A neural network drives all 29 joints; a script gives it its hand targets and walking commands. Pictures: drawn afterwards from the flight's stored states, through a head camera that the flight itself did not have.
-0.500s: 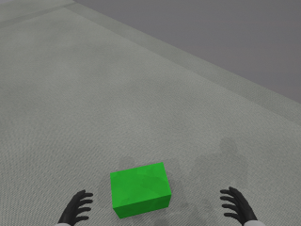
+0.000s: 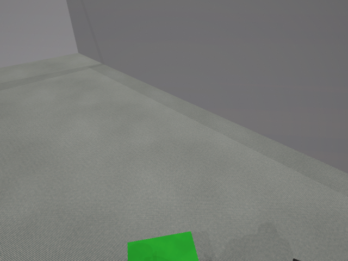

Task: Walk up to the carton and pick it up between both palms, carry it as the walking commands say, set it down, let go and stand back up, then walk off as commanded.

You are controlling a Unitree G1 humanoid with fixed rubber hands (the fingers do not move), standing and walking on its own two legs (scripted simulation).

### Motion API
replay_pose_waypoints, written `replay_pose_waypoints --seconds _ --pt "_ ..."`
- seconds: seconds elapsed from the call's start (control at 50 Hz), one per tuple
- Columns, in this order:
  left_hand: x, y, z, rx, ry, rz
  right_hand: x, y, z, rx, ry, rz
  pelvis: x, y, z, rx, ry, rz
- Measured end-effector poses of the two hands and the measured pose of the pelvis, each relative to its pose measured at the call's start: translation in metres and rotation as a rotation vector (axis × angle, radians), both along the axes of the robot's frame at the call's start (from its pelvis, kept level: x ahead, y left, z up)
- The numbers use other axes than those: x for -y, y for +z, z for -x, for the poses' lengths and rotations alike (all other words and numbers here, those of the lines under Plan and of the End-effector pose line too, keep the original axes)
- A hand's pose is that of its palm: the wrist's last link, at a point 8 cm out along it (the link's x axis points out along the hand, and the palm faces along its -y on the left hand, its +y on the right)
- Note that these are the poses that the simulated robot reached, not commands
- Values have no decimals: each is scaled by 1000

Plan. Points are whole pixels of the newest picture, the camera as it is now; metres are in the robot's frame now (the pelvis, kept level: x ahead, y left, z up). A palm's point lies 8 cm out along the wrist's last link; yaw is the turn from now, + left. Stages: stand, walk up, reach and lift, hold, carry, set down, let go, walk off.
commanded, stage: stand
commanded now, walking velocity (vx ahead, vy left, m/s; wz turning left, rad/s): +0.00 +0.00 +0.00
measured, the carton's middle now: out of the picture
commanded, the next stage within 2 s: walk off in 1.52 s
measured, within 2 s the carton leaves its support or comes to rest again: neither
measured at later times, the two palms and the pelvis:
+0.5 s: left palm out of the picture -0.01 +0.32 -0.10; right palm out of the picture -0.02 -0.27 -0.10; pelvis -0.06 +0.03 +0.01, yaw -2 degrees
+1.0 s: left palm out of the picture -0.03 +0.31 -0.11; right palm out of the picture -0.03 -0.26 -0.11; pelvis -0.07 +0.02 +0.00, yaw -1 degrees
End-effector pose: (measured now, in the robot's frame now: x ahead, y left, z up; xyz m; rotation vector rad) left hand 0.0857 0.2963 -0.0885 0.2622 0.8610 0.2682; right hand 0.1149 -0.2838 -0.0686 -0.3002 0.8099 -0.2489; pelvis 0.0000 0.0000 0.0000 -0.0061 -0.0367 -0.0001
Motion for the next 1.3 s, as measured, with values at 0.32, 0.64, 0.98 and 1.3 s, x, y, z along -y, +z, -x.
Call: replay_pose_waypoints --seconds 0.32,0.64,0.98,1.3 --pt "-8 -12 56 -92 -52 35 -20 -21 92 -121 -50 -38 -20 5 41 33 -25 -7" --pt "-20 -21 110 -247 -35 17 -17 -40 147 -279 -86 -54 -26 5 65 33 -29 -8" --pt "-17 -25 113 -268 -34 24 -20 -42 144 -307 -70 -64 -25 5 73 44 -20 -5" --pt "-22 -24 108 -315 -27 9 -13 -41 135 -333 -73 -55 -23 6 71 43 -16 -3"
